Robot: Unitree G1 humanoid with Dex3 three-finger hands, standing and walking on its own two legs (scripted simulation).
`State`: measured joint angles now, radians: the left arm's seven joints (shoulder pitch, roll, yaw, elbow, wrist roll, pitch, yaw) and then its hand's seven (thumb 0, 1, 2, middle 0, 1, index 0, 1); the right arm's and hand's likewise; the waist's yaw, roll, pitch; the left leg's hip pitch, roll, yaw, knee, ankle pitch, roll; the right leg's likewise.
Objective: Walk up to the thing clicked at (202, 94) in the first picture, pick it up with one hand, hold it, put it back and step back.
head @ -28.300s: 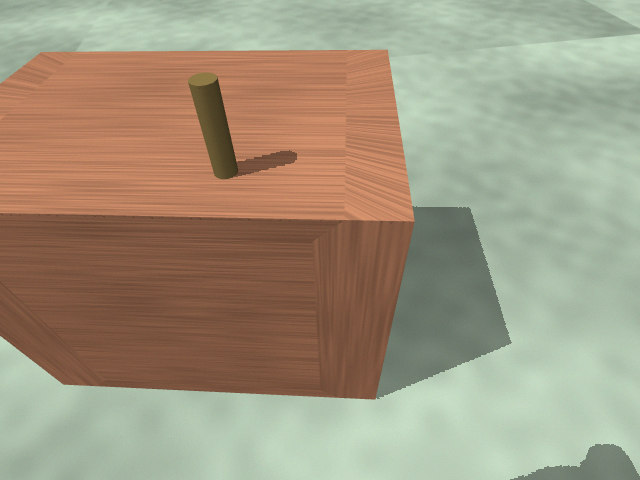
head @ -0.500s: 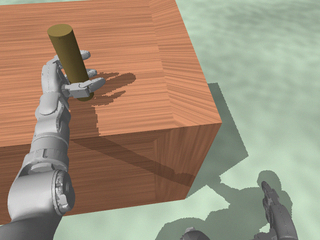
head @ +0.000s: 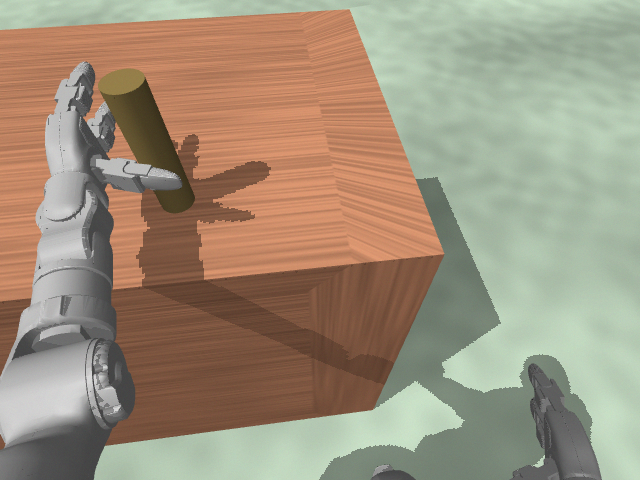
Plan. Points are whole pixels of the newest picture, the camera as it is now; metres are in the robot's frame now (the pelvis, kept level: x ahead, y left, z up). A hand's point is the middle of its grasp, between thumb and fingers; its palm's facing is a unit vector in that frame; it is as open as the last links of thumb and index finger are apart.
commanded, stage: withdraw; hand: left
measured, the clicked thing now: (154, 150) +0.50 +0.16 +0.16
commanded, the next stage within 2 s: rise in 0.12 s
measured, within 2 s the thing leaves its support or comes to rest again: neither
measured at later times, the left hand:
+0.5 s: hand out of the picture +0.46 +0.28 +0.28, palm faces +0.28 -0.93 -0.22, open 17.4 cm
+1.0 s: hand out of the picture +0.24 +0.27 +0.25, palm faces +0.45 -0.79 -0.40, open 17.5 cm
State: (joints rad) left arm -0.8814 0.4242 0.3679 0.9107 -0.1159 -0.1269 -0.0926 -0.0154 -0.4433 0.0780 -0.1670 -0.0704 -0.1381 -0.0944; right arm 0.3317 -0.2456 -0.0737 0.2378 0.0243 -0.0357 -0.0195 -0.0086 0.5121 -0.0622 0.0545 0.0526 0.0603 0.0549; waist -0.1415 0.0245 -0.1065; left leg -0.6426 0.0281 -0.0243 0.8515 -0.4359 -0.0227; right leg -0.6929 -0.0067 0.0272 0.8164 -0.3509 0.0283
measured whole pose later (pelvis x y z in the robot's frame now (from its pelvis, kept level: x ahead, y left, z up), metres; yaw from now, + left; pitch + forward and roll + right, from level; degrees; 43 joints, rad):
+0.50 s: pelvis +0.00 +0.00 +0.02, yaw +0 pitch +8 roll +0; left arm -0.93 0.66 0.37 0.91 0.00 0.01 -0.15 -0.02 -0.52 0.06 -0.06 -0.02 -0.04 -0.04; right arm 0.36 -0.27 -0.08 0.32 0.05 -0.06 -0.01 -0.01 0.58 -0.04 0.05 0.06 0.06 0.06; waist -0.07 0.04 -0.10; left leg -0.47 0.01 -0.02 0.70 -0.37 -0.02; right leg -0.52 -0.02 0.03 0.67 -0.29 0.03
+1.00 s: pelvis +0.01 +0.00 +0.02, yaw +2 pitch +1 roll +0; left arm 0.16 0.41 0.45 -0.30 -0.09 -0.15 -0.03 -0.02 -0.53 0.04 -0.06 -0.03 -0.05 -0.04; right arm 0.37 -0.23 -0.15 0.42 0.06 -0.03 0.00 -0.01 0.57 -0.05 0.05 0.06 0.06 0.06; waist 0.06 0.06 -0.05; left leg -0.30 0.01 -0.05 0.64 -0.37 -0.02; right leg -0.35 -0.03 0.00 0.65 -0.32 0.03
